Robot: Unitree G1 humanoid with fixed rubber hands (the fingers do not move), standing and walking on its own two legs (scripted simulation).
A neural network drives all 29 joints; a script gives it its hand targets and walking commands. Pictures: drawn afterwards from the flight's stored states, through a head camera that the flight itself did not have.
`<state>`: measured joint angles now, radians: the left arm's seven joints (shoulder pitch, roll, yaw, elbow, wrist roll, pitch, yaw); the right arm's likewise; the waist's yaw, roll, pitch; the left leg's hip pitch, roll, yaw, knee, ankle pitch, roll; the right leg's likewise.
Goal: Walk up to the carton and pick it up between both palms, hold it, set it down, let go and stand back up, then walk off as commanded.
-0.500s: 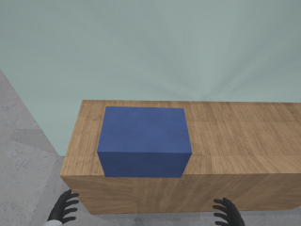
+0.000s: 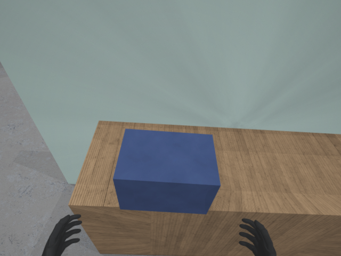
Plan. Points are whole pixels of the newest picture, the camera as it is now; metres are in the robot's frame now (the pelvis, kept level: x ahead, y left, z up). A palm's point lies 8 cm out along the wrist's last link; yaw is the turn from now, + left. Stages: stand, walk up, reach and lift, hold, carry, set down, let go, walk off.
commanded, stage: reach and lift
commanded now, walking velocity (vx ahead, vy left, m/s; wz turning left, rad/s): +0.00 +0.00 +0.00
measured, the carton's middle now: (166, 171) +0.40 +0.02 -0.09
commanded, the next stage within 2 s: none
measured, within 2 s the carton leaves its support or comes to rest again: neither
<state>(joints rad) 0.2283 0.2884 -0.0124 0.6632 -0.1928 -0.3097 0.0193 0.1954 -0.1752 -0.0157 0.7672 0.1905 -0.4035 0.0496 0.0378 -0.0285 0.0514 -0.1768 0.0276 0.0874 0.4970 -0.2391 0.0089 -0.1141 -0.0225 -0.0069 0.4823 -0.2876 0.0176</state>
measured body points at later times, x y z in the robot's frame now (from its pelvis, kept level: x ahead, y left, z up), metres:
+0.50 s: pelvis +0.00 -0.01 -0.01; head -0.01 +0.01 +0.44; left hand +0.20 +0.26 -0.05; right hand +0.21 -0.23 -0.05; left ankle +0.02 +0.11 -0.74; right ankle -0.01 -0.13 -0.74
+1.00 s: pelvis +0.00 +0.00 -0.01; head +0.01 +0.00 +0.44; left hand +0.28 +0.27 -0.01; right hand +0.31 -0.21 -0.02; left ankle +0.02 +0.11 -0.74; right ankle -0.01 -0.13 -0.74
